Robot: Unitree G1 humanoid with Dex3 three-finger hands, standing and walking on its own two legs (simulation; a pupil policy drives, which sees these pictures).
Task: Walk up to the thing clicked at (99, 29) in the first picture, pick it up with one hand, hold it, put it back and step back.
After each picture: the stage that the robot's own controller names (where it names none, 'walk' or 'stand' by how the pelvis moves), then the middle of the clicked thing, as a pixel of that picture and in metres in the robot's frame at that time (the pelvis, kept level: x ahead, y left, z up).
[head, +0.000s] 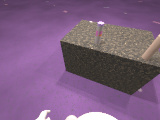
stand; (98, 33) +0.93 -0.03 +0.04
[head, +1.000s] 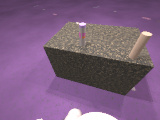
walk; (82, 35) +0.82 +0.19 +0.06
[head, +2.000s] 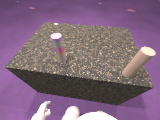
stand; (59, 49) +0.50 +0.28 +0.07
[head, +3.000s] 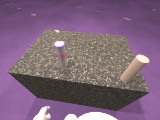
stand; (61, 56) +0.49 +0.26 +0.04
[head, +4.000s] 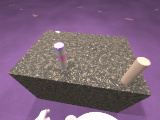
stand; (61, 57) +0.48 +0.27 +0.03
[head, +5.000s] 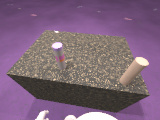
stand; (60, 57) +0.47 +0.28 +0.03
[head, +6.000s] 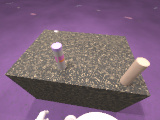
stand; (59, 58) +0.46 +0.28 +0.03
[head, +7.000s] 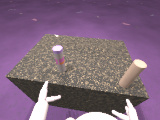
rise first; (60, 60) +0.46 +0.29 +0.04
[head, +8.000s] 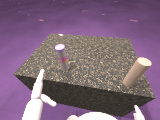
go down; (63, 58) +0.47 +0.28 +0.04
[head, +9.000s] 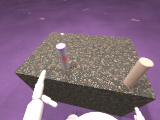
go down; (63, 58) +0.47 +0.29 +0.04
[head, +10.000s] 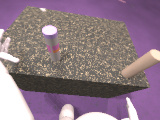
go down; (53, 47) +0.46 +0.26 +0.08
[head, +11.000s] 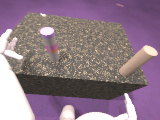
approach; (51, 47) +0.48 +0.27 +0.09
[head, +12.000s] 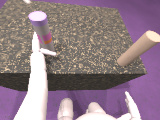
close in; (45, 37) +0.50 +0.26 +0.12
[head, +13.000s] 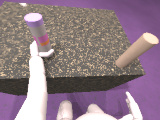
lift; (42, 39) +0.49 +0.27 +0.12
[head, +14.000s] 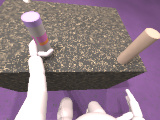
lift; (40, 38) +0.48 +0.27 +0.13
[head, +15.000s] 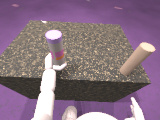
lift; (57, 53) +0.39 +0.21 +0.16
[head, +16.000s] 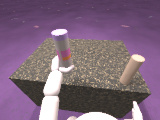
hold; (64, 54) +0.33 +0.17 +0.25
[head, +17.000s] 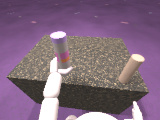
hold; (62, 56) +0.33 +0.18 +0.22
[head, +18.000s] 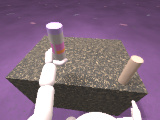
crouch; (58, 47) +0.37 +0.21 +0.25
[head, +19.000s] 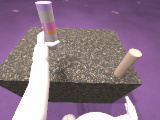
lower; (49, 29) +0.50 +0.25 +0.26
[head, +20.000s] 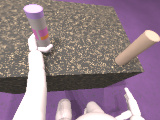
lower; (41, 33) +0.52 +0.26 +0.13
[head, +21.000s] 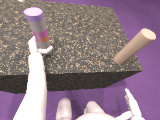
lower; (41, 35) +0.51 +0.26 +0.13
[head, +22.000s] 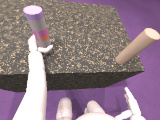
lower; (41, 34) +0.51 +0.26 +0.13
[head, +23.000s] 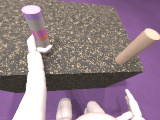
lower; (40, 34) +0.51 +0.27 +0.13
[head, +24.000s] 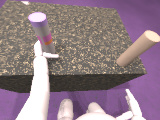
open; (45, 38) +0.50 +0.25 +0.13
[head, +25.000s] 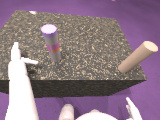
sink last; (53, 46) +0.47 +0.23 +0.10
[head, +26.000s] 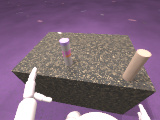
stand; (66, 53) +0.51 +0.26 +0.08
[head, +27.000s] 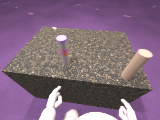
stand; (64, 51) +0.50 +0.25 +0.08
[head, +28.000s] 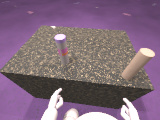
stand; (63, 51) +0.49 +0.25 +0.09
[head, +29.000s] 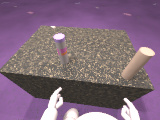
stand; (62, 50) +0.49 +0.25 +0.09
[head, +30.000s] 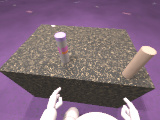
stand; (63, 49) +0.50 +0.25 +0.10
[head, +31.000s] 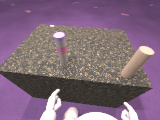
stand; (62, 49) +0.50 +0.25 +0.10
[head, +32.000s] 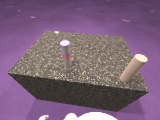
stand; (66, 55) +0.51 +0.24 +0.04
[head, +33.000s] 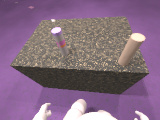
walk; (61, 43) +0.56 +0.30 +0.05
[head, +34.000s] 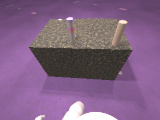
walk; (71, 30) +0.87 +0.32 +0.05
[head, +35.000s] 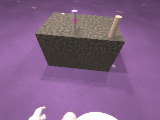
stand; (74, 21) +1.09 +0.29 +0.05
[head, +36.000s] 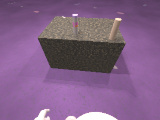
stand; (75, 25) +1.09 +0.28 +0.03
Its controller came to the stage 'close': yes
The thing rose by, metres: 0.22
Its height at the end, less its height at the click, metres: +0.00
